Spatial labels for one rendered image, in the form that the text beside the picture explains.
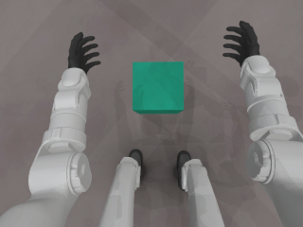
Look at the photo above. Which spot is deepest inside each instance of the robot foot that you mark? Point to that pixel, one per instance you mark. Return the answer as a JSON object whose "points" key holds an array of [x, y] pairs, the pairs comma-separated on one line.
{"points": [[137, 155], [182, 157]]}

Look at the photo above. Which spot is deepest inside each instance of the carton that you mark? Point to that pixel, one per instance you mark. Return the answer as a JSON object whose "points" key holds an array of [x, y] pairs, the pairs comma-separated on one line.
{"points": [[158, 87]]}

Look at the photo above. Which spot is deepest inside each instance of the robot right hand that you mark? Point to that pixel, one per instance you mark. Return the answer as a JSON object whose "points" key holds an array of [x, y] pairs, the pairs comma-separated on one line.
{"points": [[248, 42]]}

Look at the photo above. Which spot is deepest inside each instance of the robot left upper arm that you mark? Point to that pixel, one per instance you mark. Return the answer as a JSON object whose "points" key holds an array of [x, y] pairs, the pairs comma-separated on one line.
{"points": [[56, 180]]}

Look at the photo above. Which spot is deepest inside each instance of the robot right upper arm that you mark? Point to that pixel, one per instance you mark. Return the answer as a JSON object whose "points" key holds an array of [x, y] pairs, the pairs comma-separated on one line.
{"points": [[278, 166]]}

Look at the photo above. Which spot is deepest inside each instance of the left robot forearm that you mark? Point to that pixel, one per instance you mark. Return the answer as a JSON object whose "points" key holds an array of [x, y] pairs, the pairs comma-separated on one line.
{"points": [[66, 130]]}

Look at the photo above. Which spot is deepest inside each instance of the right robot foot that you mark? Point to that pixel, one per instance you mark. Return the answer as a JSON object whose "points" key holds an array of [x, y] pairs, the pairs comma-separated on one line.
{"points": [[182, 157]]}

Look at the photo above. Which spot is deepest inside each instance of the robot left hand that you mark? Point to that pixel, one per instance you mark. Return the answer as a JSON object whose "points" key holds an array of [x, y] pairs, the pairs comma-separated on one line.
{"points": [[76, 58]]}

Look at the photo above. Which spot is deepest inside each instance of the right robot forearm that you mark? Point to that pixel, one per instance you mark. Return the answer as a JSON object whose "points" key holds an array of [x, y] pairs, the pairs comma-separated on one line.
{"points": [[265, 103]]}

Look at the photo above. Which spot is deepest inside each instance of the left robot foot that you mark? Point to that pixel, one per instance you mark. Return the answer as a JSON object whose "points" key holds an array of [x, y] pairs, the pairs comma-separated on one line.
{"points": [[137, 155]]}

